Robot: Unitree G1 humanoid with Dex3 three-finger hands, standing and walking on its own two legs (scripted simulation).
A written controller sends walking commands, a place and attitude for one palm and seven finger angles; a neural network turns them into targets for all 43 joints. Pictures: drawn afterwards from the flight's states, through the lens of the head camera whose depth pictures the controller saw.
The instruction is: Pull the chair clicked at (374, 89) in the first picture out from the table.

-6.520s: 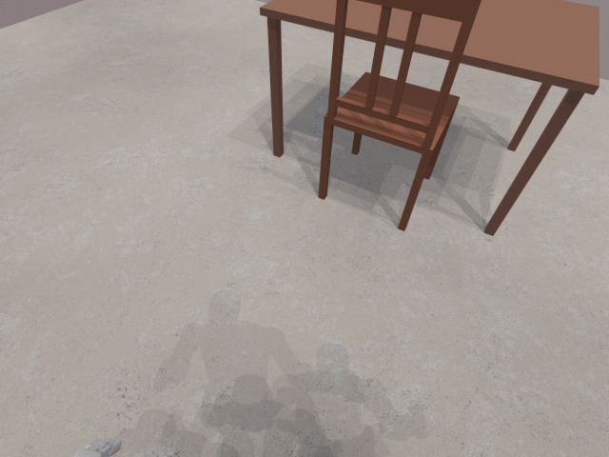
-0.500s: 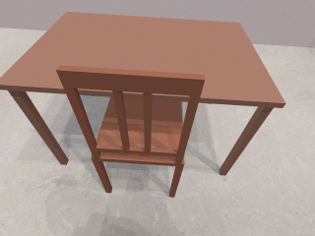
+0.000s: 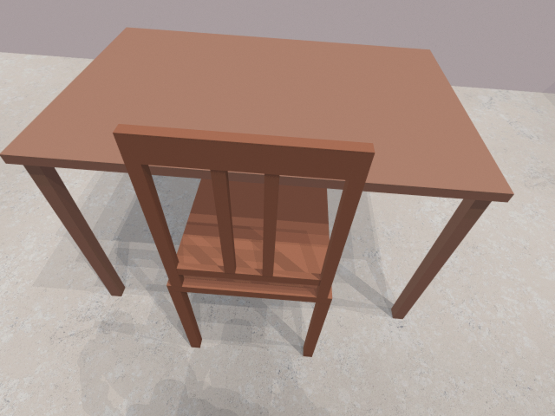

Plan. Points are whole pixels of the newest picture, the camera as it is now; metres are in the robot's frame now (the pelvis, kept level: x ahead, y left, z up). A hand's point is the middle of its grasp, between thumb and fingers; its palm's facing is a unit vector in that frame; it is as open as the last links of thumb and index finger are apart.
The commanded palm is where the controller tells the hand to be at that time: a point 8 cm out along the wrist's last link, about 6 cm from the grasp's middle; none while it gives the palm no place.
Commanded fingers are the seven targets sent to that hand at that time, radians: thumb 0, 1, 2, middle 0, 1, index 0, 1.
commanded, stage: look again from close up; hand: left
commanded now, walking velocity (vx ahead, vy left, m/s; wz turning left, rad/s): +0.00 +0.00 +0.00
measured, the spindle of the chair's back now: (225, 226) +0.49 +0.14 -0.08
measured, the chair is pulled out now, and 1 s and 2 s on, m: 0.00 0.00 0.00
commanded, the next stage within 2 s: raise the hand toward the chair's back in 0.36 s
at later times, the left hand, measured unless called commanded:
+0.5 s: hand out of the picture +0.00 +0.18 -0.17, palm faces +0.08 -0.98 -0.17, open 7.4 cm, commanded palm +0.10 +0.22 -0.07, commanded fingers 0.00 0.83 0.87 -0.19 -0.29 -0.19 -0.29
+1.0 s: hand out of the picture +0.13 +0.17 -0.07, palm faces +0.08 -1.00 -0.05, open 10.2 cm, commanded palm +0.13 +0.22 -0.06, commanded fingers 0.00 0.25 0.62 -0.13 -0.20 -0.13 -0.20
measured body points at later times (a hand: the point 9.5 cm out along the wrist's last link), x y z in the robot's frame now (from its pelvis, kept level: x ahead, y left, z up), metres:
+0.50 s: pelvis +0.01 +0.01 +0.00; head +0.02 +0.02 +0.45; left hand +0.00 +0.23 -0.16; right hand +0.01 -0.21 -0.16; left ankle +0.01 +0.10 -0.74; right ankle -0.04 -0.10 -0.74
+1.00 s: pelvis -0.05 -0.03 -0.11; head +0.00 -0.01 +0.34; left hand +0.12 +0.22 -0.07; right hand +0.21 -0.24 -0.14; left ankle +0.01 +0.10 -0.74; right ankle -0.05 -0.10 -0.74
